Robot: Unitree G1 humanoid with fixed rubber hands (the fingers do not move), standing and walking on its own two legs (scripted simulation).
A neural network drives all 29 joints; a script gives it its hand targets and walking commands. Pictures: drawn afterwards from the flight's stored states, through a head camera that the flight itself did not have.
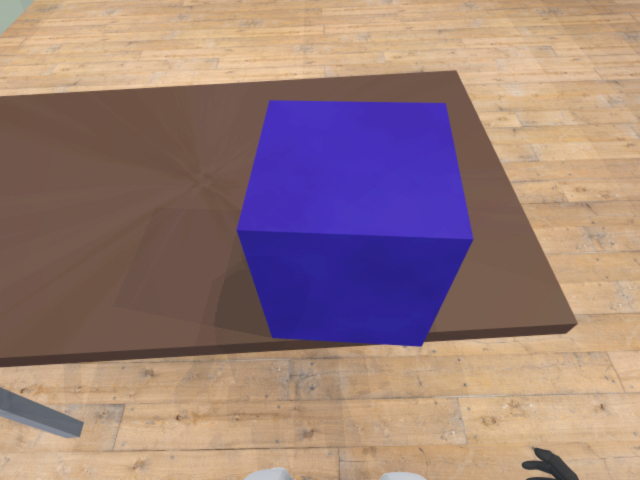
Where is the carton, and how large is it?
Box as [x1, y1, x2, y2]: [237, 100, 472, 346]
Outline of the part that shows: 269,100 237,227 237,232 272,337 421,346 472,240 445,103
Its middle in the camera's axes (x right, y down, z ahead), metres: +0.04 -0.01 +0.50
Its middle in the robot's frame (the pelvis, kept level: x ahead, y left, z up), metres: +0.40 -0.03 +0.07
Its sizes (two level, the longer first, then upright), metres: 0.210 0.200 0.250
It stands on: a table, 0.69 m high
